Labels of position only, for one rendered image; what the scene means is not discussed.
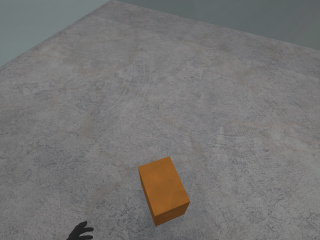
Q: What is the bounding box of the carton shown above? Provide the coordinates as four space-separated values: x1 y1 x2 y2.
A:
138 156 190 227

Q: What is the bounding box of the left robot hand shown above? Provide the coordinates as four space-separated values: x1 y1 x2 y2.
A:
67 221 94 240

